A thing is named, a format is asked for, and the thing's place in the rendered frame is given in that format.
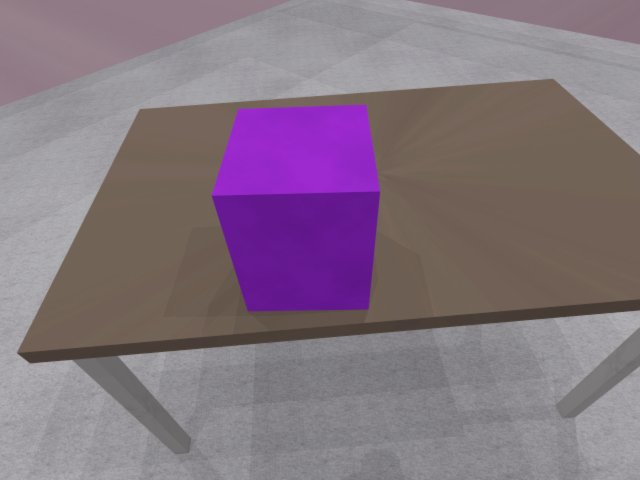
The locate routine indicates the carton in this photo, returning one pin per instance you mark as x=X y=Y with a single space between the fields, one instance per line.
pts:
x=297 y=197

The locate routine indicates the table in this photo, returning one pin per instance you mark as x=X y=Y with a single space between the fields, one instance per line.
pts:
x=499 y=202

